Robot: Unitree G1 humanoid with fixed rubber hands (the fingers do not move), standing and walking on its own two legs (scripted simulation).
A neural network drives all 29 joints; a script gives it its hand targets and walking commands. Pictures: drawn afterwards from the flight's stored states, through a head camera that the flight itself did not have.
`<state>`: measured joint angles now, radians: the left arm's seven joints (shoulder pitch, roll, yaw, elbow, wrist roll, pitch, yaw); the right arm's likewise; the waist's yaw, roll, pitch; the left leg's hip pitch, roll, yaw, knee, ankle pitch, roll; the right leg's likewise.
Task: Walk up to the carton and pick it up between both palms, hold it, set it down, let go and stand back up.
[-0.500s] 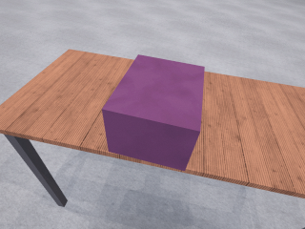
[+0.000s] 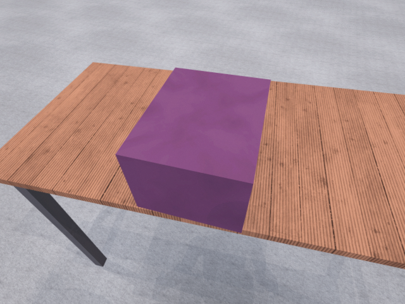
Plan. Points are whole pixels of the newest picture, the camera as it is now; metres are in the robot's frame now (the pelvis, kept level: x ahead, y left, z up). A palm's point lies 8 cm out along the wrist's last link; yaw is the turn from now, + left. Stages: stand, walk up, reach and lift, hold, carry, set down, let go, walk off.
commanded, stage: walk up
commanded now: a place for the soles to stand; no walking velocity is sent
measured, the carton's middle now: (205, 142) +0.45 +0.01 +0.09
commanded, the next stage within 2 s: none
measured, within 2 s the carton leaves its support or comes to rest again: neither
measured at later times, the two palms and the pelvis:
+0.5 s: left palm out of the picture +0.04 +0.27 -0.13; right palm out of the picture +0.03 -0.26 -0.13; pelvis +0.00 +0.00 +0.00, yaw +1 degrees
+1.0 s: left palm out of the picture +0.09 +0.44 -0.13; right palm out of the picture -0.04 -0.12 -0.14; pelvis -0.06 +0.16 -0.03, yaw -9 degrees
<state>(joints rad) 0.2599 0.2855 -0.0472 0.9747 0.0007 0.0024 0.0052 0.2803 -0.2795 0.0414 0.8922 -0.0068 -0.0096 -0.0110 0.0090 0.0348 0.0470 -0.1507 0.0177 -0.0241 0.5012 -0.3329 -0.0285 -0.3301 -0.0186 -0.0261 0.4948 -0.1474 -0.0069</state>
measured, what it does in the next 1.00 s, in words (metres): steps to the left: left foot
